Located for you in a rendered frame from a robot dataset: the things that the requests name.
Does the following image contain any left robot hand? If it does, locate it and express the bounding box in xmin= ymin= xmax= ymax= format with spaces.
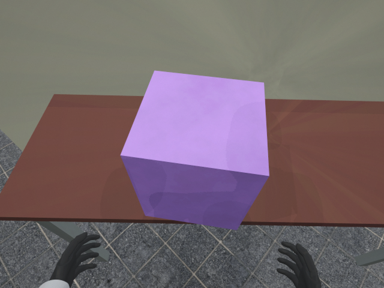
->
xmin=49 ymin=232 xmax=101 ymax=287

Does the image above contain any right robot hand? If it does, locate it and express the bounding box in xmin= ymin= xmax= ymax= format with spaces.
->
xmin=277 ymin=241 xmax=322 ymax=288

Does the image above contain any table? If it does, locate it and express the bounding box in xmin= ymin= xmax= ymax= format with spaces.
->
xmin=0 ymin=94 xmax=384 ymax=266

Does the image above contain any carton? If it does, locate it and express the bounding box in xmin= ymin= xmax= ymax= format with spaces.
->
xmin=121 ymin=71 xmax=269 ymax=230

